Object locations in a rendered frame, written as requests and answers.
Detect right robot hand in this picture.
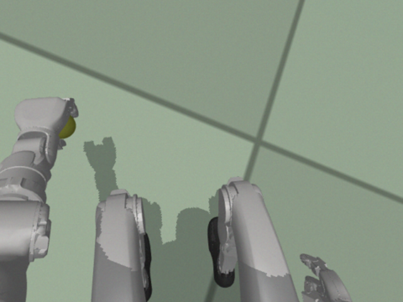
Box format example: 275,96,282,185
300,254,352,302

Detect left robot arm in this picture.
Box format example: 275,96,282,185
0,127,59,302

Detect right robot foot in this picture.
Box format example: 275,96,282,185
208,217,235,288

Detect left robot hand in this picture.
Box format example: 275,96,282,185
14,97,79,150

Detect ball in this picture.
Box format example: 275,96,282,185
59,115,76,139

